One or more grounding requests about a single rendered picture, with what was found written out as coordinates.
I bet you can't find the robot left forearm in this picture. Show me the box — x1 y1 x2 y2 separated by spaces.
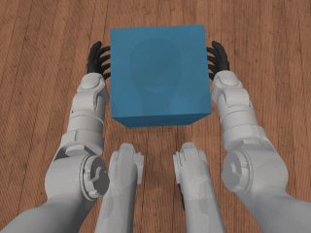
45 73 110 191

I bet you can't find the carton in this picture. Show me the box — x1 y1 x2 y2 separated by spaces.
110 24 213 128

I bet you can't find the robot left upper arm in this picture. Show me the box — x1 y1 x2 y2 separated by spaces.
0 153 110 233

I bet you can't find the robot right forearm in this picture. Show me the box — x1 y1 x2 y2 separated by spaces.
211 70 289 180

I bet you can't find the robot right hand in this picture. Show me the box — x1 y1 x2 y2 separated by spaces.
206 41 230 81

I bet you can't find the left robot shin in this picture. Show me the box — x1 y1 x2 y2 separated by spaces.
108 143 136 171

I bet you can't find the robot right upper arm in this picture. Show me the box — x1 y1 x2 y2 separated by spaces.
221 149 311 233

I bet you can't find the robot left hand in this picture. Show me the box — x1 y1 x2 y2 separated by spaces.
86 41 111 81

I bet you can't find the robot right foot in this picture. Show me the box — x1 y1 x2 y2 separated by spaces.
177 183 185 211

